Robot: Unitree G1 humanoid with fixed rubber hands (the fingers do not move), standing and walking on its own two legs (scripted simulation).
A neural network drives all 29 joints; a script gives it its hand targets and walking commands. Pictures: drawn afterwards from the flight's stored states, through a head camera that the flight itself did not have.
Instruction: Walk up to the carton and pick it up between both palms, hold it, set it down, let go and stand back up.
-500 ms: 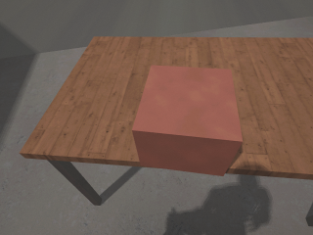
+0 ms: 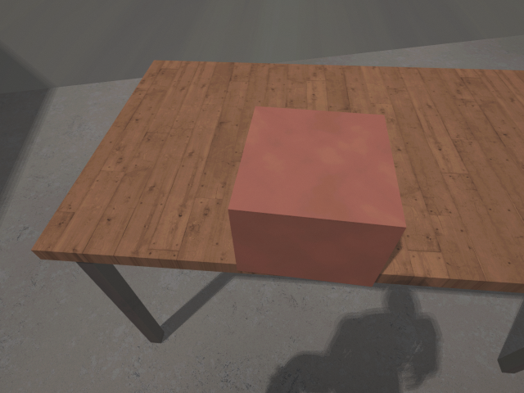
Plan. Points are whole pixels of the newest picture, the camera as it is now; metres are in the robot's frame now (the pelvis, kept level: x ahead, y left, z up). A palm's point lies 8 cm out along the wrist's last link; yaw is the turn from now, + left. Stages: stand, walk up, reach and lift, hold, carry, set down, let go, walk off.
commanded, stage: walk up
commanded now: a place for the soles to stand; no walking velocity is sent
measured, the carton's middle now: (311, 192) +0.45 -0.05 +0.03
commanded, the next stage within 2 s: stand in 1.26 s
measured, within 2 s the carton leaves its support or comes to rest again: neither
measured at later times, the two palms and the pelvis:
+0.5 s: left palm out of the picture +0.00 +0.23 -0.14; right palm out of the picture +0.03 -0.25 -0.14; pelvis +0.01 -0.01 +0.00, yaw -2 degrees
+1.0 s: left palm out of the picture +0.04 +0.24 -0.15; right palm out of the picture +0.04 -0.24 -0.14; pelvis +0.02 +0.00 -0.01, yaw -5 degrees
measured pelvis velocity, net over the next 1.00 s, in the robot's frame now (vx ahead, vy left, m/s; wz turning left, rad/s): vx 0.02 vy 0.00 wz -0.09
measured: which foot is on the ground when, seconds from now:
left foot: down 0.00-1.00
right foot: down 0.00-1.00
